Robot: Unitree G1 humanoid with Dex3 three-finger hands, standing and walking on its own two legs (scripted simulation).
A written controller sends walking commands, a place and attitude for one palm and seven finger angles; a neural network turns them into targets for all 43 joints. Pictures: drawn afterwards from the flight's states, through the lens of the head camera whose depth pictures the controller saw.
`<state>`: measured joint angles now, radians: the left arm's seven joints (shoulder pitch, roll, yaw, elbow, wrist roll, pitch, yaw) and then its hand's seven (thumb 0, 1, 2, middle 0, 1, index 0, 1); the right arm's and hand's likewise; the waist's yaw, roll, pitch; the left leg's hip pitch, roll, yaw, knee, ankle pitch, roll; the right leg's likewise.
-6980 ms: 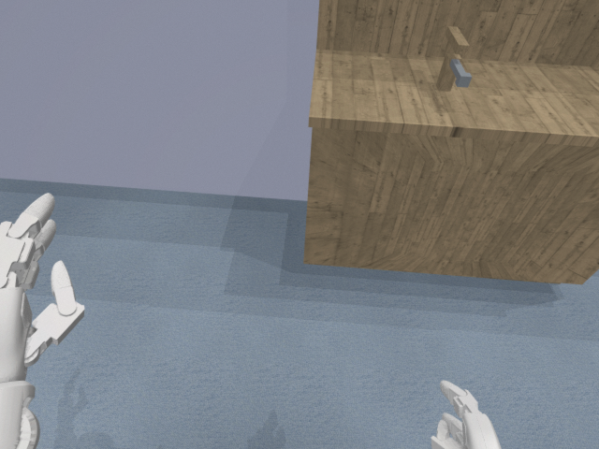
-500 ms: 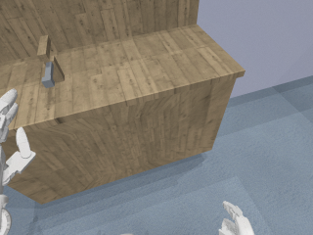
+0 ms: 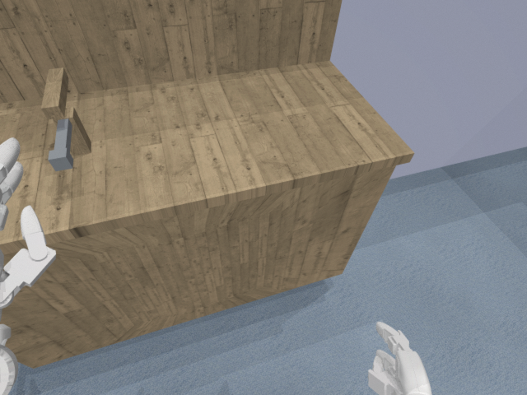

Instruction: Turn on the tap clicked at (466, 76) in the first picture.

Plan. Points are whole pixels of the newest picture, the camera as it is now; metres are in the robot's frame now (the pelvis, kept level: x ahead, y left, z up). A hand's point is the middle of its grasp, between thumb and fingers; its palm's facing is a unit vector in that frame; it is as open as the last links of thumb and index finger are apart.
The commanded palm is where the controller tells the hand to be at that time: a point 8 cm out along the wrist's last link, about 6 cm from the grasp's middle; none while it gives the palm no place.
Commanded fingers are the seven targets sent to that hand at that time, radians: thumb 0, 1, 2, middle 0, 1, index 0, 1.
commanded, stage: come to a stop and stand still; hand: left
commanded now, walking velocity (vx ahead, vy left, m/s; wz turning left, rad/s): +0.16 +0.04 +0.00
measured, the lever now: (61, 159) +0.46 +0.39 +0.07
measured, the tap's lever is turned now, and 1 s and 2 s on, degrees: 0 0 0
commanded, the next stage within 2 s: look again from close up in 1.00 s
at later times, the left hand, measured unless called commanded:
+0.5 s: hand (58, 246) +0.24 +0.24 +0.17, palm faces +0.39 -0.82 -0.42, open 7.4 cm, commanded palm +0.18 +0.28 +0.18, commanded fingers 0.00 0.90 0.90 -0.20 -0.30 -0.20 -0.30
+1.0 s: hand (51, 279) +0.20 +0.24 +0.16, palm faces +0.40 -0.84 -0.37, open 7.4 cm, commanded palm +0.14 +0.27 +0.18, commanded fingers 0.00 0.90 0.90 -0.20 -0.30 -0.20 -0.30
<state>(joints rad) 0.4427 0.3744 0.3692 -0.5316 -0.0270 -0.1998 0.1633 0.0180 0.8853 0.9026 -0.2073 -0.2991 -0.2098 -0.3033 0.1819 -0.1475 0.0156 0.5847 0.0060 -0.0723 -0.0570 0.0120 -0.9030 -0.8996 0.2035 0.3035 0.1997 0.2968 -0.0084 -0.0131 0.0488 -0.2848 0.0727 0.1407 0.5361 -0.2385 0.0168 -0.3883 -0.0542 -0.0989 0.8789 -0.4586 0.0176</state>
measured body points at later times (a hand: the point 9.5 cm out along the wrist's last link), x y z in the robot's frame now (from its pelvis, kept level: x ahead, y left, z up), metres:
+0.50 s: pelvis +0.02 +0.00 +0.00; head +0.05 +0.02 +0.45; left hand +0.21 +0.28 +0.19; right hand +0.19 -0.25 -0.08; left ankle +0.06 +0.11 -0.73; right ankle +0.03 -0.12 -0.73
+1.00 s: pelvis -0.02 +0.00 +0.00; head -0.01 +0.00 +0.45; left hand +0.17 +0.28 +0.18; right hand +0.12 -0.24 -0.09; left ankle +0.05 +0.11 -0.73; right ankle +0.00 -0.12 -0.73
